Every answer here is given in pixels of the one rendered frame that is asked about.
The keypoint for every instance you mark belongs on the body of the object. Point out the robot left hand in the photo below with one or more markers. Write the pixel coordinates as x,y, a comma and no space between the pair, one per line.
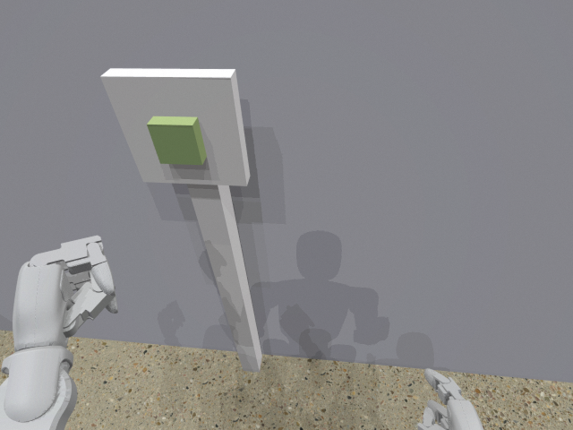
44,291

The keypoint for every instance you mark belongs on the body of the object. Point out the robot right hand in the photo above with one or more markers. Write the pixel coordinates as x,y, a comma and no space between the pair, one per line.
460,414

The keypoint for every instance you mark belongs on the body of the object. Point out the left robot forearm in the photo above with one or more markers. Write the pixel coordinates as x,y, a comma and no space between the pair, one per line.
39,393

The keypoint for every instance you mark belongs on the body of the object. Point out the button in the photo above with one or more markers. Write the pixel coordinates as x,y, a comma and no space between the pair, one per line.
177,140

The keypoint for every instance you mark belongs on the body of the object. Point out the panel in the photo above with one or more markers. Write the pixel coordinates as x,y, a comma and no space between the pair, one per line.
211,95

